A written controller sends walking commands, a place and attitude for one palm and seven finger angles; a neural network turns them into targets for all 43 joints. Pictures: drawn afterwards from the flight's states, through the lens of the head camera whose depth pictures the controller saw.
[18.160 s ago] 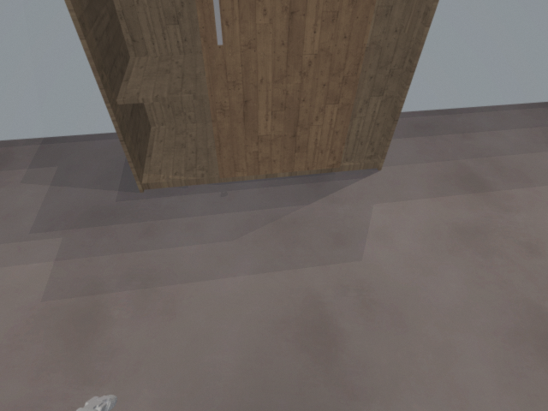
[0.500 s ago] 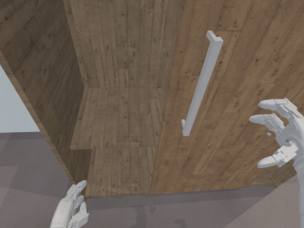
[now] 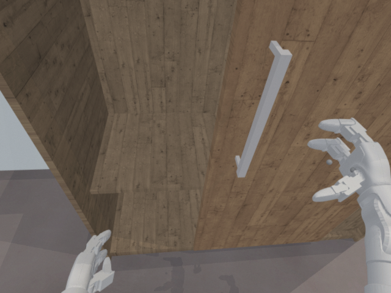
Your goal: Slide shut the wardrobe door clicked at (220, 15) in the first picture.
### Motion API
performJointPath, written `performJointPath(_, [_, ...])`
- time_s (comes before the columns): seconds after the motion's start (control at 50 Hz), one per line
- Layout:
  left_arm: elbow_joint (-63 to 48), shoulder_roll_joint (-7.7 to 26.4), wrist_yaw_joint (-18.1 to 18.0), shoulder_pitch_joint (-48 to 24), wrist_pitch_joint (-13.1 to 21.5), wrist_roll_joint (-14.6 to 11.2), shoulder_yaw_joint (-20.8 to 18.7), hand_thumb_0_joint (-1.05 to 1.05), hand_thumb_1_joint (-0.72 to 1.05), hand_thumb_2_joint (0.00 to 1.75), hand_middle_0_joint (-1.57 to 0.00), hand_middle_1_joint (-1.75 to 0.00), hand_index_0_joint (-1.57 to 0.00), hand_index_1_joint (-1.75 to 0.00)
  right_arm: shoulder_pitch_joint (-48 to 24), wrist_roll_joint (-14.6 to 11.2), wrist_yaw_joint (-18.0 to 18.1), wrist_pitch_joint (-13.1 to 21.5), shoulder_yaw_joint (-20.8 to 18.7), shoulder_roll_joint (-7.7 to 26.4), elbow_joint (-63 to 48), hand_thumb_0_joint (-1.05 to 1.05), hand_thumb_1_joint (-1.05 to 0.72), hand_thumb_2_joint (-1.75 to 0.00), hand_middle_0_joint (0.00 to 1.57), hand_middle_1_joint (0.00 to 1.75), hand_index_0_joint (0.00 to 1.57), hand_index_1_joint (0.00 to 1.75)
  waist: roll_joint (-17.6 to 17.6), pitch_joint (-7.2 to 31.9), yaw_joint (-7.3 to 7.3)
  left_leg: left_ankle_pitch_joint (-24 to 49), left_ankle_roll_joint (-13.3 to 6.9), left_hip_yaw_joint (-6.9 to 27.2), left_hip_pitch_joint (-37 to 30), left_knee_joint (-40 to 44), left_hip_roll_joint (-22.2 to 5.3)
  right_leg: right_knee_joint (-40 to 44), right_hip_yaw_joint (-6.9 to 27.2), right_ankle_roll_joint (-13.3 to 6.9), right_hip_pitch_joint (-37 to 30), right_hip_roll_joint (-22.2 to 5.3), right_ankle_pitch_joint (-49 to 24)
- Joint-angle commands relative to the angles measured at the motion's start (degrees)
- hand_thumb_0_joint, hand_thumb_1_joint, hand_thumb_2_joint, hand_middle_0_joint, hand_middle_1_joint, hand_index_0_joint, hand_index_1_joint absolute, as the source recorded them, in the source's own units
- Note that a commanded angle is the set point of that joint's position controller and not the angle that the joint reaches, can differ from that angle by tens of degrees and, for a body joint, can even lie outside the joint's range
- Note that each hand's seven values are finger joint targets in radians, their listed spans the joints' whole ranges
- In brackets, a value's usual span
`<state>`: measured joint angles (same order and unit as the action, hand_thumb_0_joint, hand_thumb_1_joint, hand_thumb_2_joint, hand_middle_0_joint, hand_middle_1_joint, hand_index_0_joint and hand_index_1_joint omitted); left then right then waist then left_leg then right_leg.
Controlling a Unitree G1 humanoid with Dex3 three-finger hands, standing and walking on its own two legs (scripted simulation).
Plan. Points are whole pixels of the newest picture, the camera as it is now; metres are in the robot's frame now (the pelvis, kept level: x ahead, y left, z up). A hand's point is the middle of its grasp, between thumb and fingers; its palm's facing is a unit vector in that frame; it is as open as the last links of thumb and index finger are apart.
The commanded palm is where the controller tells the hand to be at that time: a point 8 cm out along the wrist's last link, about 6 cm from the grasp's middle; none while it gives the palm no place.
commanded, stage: move the hooked fingers beside the handle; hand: right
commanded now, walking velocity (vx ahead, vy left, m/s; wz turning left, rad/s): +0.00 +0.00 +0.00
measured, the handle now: (254, 121) +0.43 -0.10 +0.15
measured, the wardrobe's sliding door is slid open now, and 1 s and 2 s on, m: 0.40 0.40 0.40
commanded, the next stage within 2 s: none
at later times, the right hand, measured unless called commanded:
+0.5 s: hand (307, 151) +0.35 -0.19 +0.16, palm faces -0.07 +1.00 -0.06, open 14.0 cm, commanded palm +0.33 -0.24 +0.15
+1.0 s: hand (295, 141) +0.38 -0.18 +0.15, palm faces -0.08 +1.00 -0.03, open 14.0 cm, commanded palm +0.35 -0.23 +0.14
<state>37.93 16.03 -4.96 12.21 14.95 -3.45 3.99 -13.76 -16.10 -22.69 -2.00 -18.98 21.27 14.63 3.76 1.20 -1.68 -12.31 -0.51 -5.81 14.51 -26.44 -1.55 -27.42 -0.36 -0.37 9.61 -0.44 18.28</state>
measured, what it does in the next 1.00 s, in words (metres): stands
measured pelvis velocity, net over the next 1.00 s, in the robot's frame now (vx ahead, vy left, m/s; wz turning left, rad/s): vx -0.01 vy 0.00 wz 0.03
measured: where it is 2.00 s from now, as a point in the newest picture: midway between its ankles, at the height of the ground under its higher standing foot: outside the picture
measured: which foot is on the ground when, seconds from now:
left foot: down 0.00-1.00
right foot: down 0.00-1.00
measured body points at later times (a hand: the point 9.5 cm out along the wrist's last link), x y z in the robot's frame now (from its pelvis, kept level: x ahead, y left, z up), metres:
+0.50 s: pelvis -0.01 +0.01 +0.00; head -0.01 +0.03 +0.45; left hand +0.15 +0.26 -0.10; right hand +0.34 -0.24 +0.16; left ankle +0.02 +0.11 -0.74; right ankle -0.04 -0.11 -0.74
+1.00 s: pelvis -0.01 +0.00 +0.00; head -0.01 +0.03 +0.45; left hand +0.10 +0.26 -0.11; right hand +0.38 -0.23 +0.15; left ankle +0.02 +0.11 -0.74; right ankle -0.04 -0.11 -0.74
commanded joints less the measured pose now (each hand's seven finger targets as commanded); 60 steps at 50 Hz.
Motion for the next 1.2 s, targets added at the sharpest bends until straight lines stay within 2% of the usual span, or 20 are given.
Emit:
performJointPath(0.0, [-8.4,6.6,-0.5,-4.6,2.9,0.0,-2.8,0.0,0.9,0.9,-0.2,-0.3,-0.2,-0.3,-22.3,-1.2,-0.3,3.9,-2.9,12.8,-10.6,0.0,0.5,-0.3,0.3,1.2,0.3,1.2,-1.1,13.9,1.42,15.3,-0.7,1.9,-8.5,0.8,1.0,3.5,1.7,-0.9,-0.4,1.1,-17.8])
performJointPath(0.1, [-9.0,6.3,0.2,-4.8,2.6,0.2,-2.9,0.0,0.9,0.9,-0.2,-0.3,-0.2,-0.3,-20.7,-1.3,0.2,4.3,-4.3,13.2,-9.9,0.0,0.5,-0.3,0.3,1.2,0.3,1.2,-1.2,16.7,0.18,20.0,-0.8,2.1,-10.7,-0.5,0.6,2.8,1.2,-0.9,-0.4,1.1,-22.0])
performJointPath(0.22, [-9.0,6.7,0.8,-4.8,1.4,0.2,-3.2,0.0,0.9,0.9,-0.2,-0.3,-0.2,-0.3,-18.9,-0.7,1.5,3.3,-6.1,14.3,-6.9,0.0,0.5,-0.3,0.3,1.2,0.3,1.2,-3.7,13.2,-0.19,19.6,-0.7,2.6,-10.4,-0.1,0.5,3.0,0.4,-1.1,2.9,1.1,-19.7])
performJointPath(0.3, [-8.9,6.9,0.1,-4.5,0.8,-0.2,-3.2,0.0,0.9,0.9,-0.2,-0.3,-0.2,-0.3,-25.1,-0.3,1.5,3.6,-4.5,14.1,-6.3,0.0,0.5,-0.3,0.3,1.2,0.3,1.2,-2.3,11.9,1.46,14.8,-0.5,2.9,-8.4,0.8,0.5,3.4,0.2,-1.3,3.3,1.2,-15.1])
performJointPath(0.34, [-9.0,6.6,-0.1,-4.5,1.1,-0.3,-3.2,0.0,0.9,0.9,-0.2,-0.3,-0.2,-0.3,-29.5,-0.1,1.8,4.8,-2.4,13.1,-8.3,0.0,0.5,-0.3,0.3,1.2,0.3,1.2,0.4,13.5,2.14,13.5,-0.5,3.3,-7.9,1.2,0.5,3.1,0.3,-1.4,1.5,1.2,-14.3])
performJointPath(0.4, [-8.4,6.4,-0.5,-3.9,1.9,-0.2,-3.2,0.0,0.9,0.9,-0.2,-0.3,-0.2,-0.3,-33.0,-0.1,2.1,6.9,-0.2,11.3,-9.2,0.0,0.5,-0.3,0.3,1.2,0.3,1.2,1.0,16.9,2.87,12.7,-0.6,3.3,-7.9,1.1,0.8,2.9,0.9,-1.3,-1.2,1.2,-14.3])
performJointPath(0.48, [-6.5,7.3,-0.7,-2.8,1.5,-0.2,-3.3,0.0,0.9,0.9,-0.2,-0.3,-0.2,-0.3,-31.9,-0.3,2.7,6.9,-1.5,12.2,-1.4,0.0,0.5,-0.3,0.3,1.2,0.3,1.2,-4.6,14.0,2.78,11.8,-0.4,3.1,-7.7,1.3,0.7,3.5,1.1,-1.4,2.1,1.0,-12.5])
performJointPath(0.52, [-6.5,7.4,-0.4,-2.8,1.0,-0.2,-3.3,0.0,0.9,0.9,-0.2,-0.3,-0.2,-0.3,-30.1,0.4,3.3,6.2,-2.2,12.8,1.2,0.0,0.5,-0.3,0.3,1.2,0.3,1.2,-4.2,13.2,1.84,10.8,-0.6,3.3,-7.9,1.3,0.5,3.7,0.9,-1.3,3.5,1.1,-11.8])
performJointPath(0.56, [-6.5,7.2,-0.2,-2.7,0.5,-0.3,-3.0,0.0,0.9,0.9,-0.2,-0.3,-0.2,-0.3,-30.8,0.9,3.7,5.1,-1.0,11.8,5.1,0.0,0.5,-0.3,0.3,1.2,0.3,1.2,-3.6,10.8,2.18,8.9,-0.5,3.5,-6.4,1.6,0.2,4.0,0.6,-1.2,5.1,1.1,-10.0])
performJointPath(0.58, [-6.5,7.4,-0.2,-2.4,0.3,-0.3,-3.1,0.0,0.9,0.9,-0.2,-0.3,-0.2,-0.3,-31.2,1.1,4.0,4.9,-2.5,13.3,6.3,0.0,0.5,-0.3,0.3,1.2,0.3,1.2,-4.2,10.4,2.04,8.8,-0.6,3.7,-6.6,1.6,0.2,4.0,0.6,-1.2,6.0,1.1,-9.9])
performJointPath(0.64, [-7.4,7.2,0.1,-2.1,-0.3,-0.1,-3.2,0.0,0.9,0.9,-0.2,-0.3,-0.2,-0.3,-33.5,1.7,4.6,6.0,-3.4,14.7,5.2,0.0,0.5,-0.3,0.3,1.2,0.3,1.2,-4.3,13.4,1.74,9.8,-0.5,4.1,-8.5,1.2,0.1,3.6,0.2,-1.4,6.0,1.1,-10.7])
performJointPath(0.7, [-7.9,6.7,0.1,-1.8,0.1,0.0,-3.3,0.0,0.9,0.9,-0.2,-0.3,-0.2,-0.3,-39.9,1.7,4.9,8.8,-2.0,14.0,1.2,0.0,0.5,-0.3,0.3,1.2,0.3,1.2,-1.6,17.2,2.56,11.7,-0.6,4.5,-9.2,0.7,0.4,3.1,0.2,-1.5,3.5,1.2,-12.2])
performJointPath(0.74, [-7.4,6.9,0.1,-0.8,0.1,0.2,-3.5,0.0,0.9,0.9,-0.2,-0.3,-0.2,-0.3,-40.7,1.7,5.2,10.4,-2.9,15.1,0.9,0.0,0.5,-0.3,0.3,1.2,0.3,1.2,-2.9,19.1,2.6,13.5,-0.5,4.5,-10.6,0.4,0.5,2.9,0.3,-1.5,3.1,1.0,-13.5])
performJointPath(0.8, [-6.8,6.8,0.1,-0.3,0.4,0.1,-3.5,0.0,0.9,0.9,-0.2,-0.3,-0.2,-0.3,-40.0,1.7,5.0,10.7,-1.0,12.5,3.9,0.0,0.5,-0.3,0.3,1.2,0.3,1.2,-1.7,17.9,2.87,13.7,-0.7,4.3,-9.3,0.6,0.6,3.2,0.3,-1.4,2.6,1.1,-13.4])
performJointPath(0.86, [-6.5,7.4,0.5,0.3,-0.2,0.0,-3.8,0.0,0.9,0.9,-0.2,-0.3,-0.2,-0.3,-32.2,1.8,4.4,8.6,-2.8,13.1,9.2,0.0,0.5,-0.3,0.3,1.2,0.3,1.2,-4.3,15.4,1.87,13.9,-0.6,4.2,-9.6,0.6,0.3,3.5,-0.3,-1.5,5.8,1.1,-12.8])
performJointPath(0.94, [-7.2,7.8,0.9,0.0,-1.1,-0.3,-3.8,0.0,0.9,0.9,-0.2,-0.3,-0.2,-0.3,-30.6,1.7,3.5,6.8,-1.7,12.0,10.3,0.0,0.5,-0.3,0.3,1.2,0.3,1.2,-4.4,11.3,2.02,11.6,-0.7,3.9,-7.1,0.9,0.1,3.6,-0.5,-1.4,7.8,1.0,-10.9])
performJointPath(1.0, [-8.3,7.6,0.9,-0.2,-0.9,-0.1,-4.2,0.0,0.9,0.9,-0.2,-0.3,-0.2,-0.3,-32.8,1.1,3.7,8.4,-3.2,13.6,4.4,0.0,0.5,-0.3,0.3,1.2,0.3,1.2,-4.1,15.7,1.75,12.3,-0.7,4.1,-8.3,0.3,0.4,3.2,-0.2,-1.5,5.6,1.0,-12.4])
performJointPath(1.06, [-8.2,7.0,0.5,-0.2,-0.5,0.1,-4.1,0.0,0.9,0.9,-0.2,-0.3,-0.2,-0.3,-40.1,1.2,4.6,11.3,-2.4,14.2,-2.3,0.0,0.5,-0.3,0.3,1.2,0.3,1.2,-2.0,19.0,3.02,13.7,-0.6,4.4,-9.4,0.3,0.7,2.9,0.1,-1.6,2.5,0.9,-13.9])
performJointPath(1.12, [-7.4,6.5,0.2,-0.3,0.3,0.3,-4.0,0.0,0.9,0.9,-0.2,-0.3,-0.2,-0.3,-42.4,1.9,5.7,13.0,0.4,12.1,-6.1,0.0,0.5,-0.3,0.3,1.2,0.3,1.2,3.0,20.3,3.56,14.3,-0.9,4.0,-8.3,0.7,1.0,3.0,0.7,-1.2,-1.5,0.7,-16.2])
performJointPath(1.18, [-6.0,6.7,0.2,0.0,0.6,0.0,-3.8,0.0,0.9,0.9,-0.2,-0.3,-0.2,-0.3,-38.5,1.7,5.9,10.6,3.7,7.2,1.2,0.0,0.5,-0.3,0.3,1.2,0.3,1.2,-0.9,14.9,4.1,12.7,-0.9,3.1,-5.6,1.3,1.2,3.9,1.4,-0.9,-0.2,0.5,-14.6])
